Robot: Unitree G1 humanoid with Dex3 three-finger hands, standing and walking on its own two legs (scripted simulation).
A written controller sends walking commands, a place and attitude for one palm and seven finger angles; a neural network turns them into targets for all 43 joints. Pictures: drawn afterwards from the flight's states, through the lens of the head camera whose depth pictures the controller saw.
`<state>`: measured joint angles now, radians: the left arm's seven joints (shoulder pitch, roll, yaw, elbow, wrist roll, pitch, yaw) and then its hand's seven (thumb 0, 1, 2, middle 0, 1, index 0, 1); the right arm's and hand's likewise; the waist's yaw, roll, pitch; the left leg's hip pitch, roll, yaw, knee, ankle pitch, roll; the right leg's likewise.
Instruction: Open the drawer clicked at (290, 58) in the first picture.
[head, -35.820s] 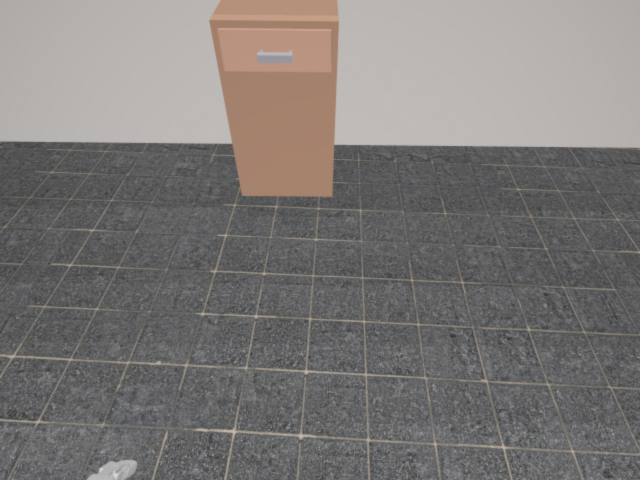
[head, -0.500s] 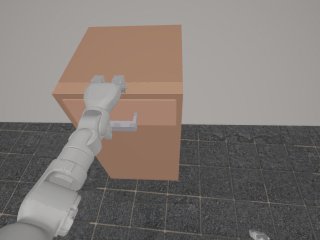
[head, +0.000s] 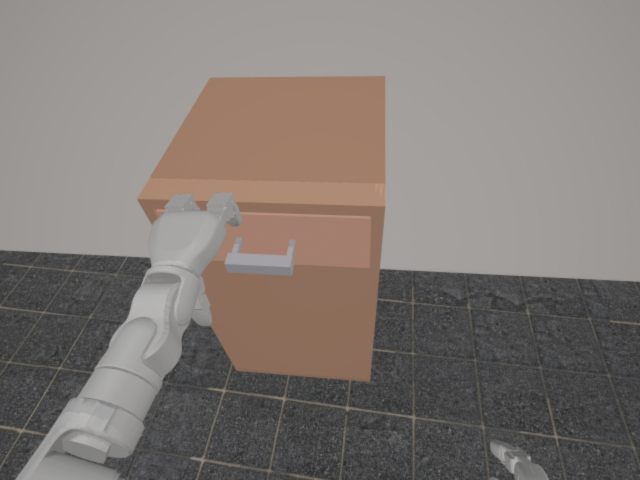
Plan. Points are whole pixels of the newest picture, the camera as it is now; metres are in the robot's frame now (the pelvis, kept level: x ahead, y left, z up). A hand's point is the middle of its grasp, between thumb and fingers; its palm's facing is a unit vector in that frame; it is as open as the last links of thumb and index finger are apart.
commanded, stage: draw the hand back to the body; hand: left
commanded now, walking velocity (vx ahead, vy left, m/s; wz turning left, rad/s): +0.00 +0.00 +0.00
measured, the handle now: (262, 254) +0.51 +0.17 -0.08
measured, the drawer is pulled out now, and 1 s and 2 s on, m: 0.00 0.00 0.00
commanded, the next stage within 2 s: step back with the hand held close in 1.24 s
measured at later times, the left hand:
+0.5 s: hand (155, 298) +0.27 +0.19 +0.15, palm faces +0.25 -0.92 -0.28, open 13.1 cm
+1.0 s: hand (45, 385) +0.17 +0.24 +0.17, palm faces +0.41 -0.81 -0.42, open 8.9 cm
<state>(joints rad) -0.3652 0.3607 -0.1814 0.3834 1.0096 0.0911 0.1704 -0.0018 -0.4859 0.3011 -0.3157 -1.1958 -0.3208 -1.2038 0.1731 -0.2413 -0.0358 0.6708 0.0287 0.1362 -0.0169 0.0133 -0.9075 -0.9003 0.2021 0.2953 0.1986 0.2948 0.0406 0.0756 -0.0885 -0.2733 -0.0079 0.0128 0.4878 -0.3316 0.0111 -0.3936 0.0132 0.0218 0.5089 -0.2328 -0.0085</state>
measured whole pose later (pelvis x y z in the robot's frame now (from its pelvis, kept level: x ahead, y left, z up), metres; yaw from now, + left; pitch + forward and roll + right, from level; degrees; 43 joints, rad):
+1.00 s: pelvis +0.00 +0.00 +0.01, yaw +2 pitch -3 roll -1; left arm 0.54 0.33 0.31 -0.48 -0.04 -0.14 0.08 0.00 0.53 0.74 -0.23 -0.53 -0.24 -0.54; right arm 0.20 -0.21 0.01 0.63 -0.01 -0.15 -0.07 0.02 -0.90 -0.90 0.20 0.30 0.20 0.30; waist 0.06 0.06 0.00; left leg -0.07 0.01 -0.03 0.43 -0.32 0.00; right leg -0.15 0.03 -0.02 0.40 -0.20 -0.01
